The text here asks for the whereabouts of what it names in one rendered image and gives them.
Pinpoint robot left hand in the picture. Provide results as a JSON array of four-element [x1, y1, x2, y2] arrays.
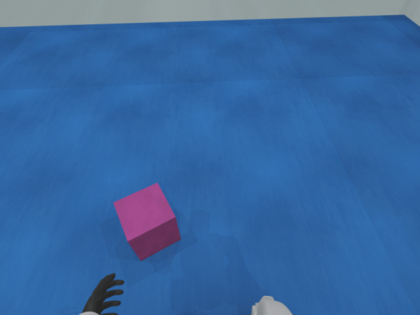
[[82, 273, 124, 315]]

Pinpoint robot right thigh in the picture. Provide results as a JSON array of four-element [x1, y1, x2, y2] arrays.
[[251, 300, 292, 315]]

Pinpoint carton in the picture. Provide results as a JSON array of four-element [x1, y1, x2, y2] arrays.
[[114, 183, 181, 261]]

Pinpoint robot right shin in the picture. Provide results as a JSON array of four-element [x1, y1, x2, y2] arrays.
[[260, 296, 274, 301]]

